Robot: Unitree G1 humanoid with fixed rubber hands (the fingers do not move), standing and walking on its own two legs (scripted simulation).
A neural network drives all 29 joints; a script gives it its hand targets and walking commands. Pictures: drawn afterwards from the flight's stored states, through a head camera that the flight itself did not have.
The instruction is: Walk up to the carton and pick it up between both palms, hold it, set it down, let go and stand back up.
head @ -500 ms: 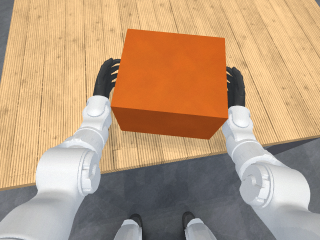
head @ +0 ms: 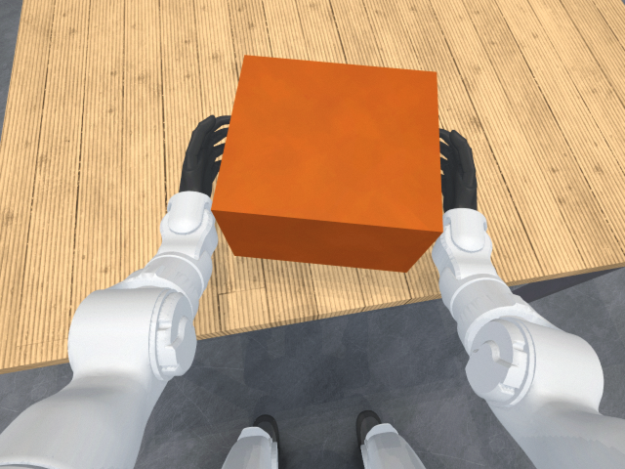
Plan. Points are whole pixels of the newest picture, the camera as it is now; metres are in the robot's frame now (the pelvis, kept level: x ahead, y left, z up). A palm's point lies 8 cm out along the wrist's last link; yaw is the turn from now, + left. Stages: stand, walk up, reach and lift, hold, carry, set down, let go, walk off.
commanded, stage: reach and lift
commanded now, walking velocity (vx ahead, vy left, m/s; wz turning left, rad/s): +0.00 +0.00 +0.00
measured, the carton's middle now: (329, 169) +0.48 -0.02 +0.00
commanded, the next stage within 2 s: none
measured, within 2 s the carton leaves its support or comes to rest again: leaves its support in 1.42 s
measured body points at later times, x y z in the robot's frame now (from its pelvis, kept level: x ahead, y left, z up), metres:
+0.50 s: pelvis +0.00 +0.00 +0.00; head +0.17 +0.01 +0.42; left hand +0.48 +0.15 +0.00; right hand +0.45 -0.18 +0.00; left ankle +0.02 +0.13 -0.71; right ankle +0.01 -0.16 -0.71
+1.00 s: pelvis +0.00 +0.00 +0.00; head +0.16 +0.02 +0.42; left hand +0.48 +0.15 +0.00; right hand +0.44 -0.18 -0.01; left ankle +0.02 +0.13 -0.71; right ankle +0.01 -0.16 -0.71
